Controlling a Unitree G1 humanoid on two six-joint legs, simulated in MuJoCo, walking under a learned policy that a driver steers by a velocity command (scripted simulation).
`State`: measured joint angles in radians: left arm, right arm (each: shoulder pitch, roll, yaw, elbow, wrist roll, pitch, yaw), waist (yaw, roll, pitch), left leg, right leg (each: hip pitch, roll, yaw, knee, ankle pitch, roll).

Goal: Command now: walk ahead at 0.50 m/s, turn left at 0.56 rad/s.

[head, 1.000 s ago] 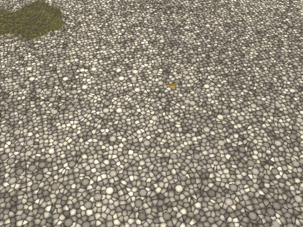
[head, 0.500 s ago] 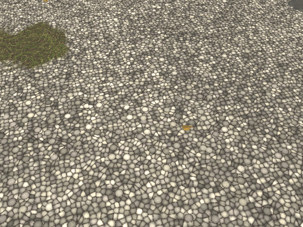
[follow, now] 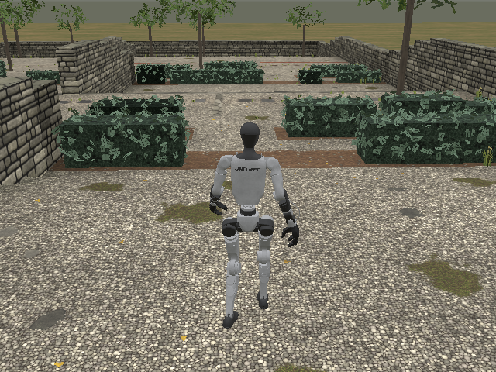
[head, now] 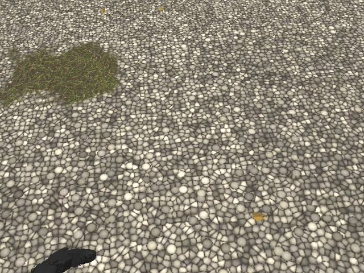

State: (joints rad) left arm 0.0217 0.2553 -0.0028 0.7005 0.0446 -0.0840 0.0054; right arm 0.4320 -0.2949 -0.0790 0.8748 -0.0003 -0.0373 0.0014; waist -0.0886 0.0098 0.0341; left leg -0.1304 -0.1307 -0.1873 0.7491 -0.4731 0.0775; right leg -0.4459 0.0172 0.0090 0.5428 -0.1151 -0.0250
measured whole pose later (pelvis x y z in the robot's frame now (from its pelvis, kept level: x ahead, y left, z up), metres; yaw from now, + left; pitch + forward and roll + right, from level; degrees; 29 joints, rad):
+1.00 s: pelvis +0.41 +0.11 +0.01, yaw +15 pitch +0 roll +1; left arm 0.24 0.22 0.03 0.81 0.03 0.02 -0.01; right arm 0.24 -0.24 -0.03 0.86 -0.02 -0.01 -0.04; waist -0.01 -0.01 0.06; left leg -0.08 -0.07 0.16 0.44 -0.36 0.09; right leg -0.38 0.00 -0.06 0.65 -0.28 -0.06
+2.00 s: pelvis +0.40 +0.13 +0.01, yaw -15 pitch -1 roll +0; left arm 0.16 0.25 0.02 0.76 0.02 0.04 -0.01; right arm 0.26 -0.29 -0.04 0.79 -0.02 0.05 -0.01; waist -0.03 0.04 0.06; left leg -0.29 0.05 0.07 0.67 -0.44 0.01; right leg -0.19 0.05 0.01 0.48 -0.28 -0.04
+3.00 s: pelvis +0.45 +0.09 +0.02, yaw -16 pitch +0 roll +1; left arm 0.41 0.19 0.03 1.08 0.02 -0.07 0.00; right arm 0.27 -0.23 -0.05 1.04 -0.03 -0.03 0.03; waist 0.01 0.03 -0.02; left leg -0.40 0.01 0.01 0.97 -0.32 0.09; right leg -0.11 0.05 -0.05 0.37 -0.27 -0.08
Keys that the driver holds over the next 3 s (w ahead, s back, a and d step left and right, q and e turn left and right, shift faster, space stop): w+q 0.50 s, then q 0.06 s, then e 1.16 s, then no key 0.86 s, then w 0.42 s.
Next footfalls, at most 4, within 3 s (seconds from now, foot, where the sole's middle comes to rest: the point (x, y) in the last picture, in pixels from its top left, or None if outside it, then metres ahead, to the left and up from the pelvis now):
0.48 left None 0.36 0.15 -0.76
1.02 right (169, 260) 0.51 0.05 -0.76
1.50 left None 0.47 0.24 -0.76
1.94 right None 0.40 0.03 -0.76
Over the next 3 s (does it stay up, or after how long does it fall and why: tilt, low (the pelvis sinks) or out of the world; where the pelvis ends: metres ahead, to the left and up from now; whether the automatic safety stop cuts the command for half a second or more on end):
stays up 0.45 0.09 0.02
